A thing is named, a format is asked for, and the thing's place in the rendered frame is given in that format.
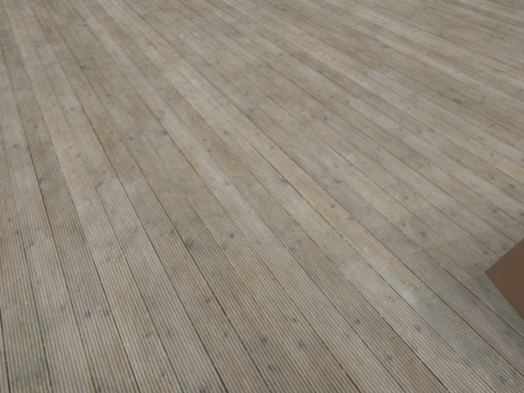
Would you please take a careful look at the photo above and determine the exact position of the pedestal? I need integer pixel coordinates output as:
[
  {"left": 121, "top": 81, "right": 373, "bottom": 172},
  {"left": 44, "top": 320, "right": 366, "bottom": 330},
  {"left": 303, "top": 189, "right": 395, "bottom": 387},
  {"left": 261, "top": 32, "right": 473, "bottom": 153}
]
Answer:
[{"left": 485, "top": 238, "right": 524, "bottom": 321}]

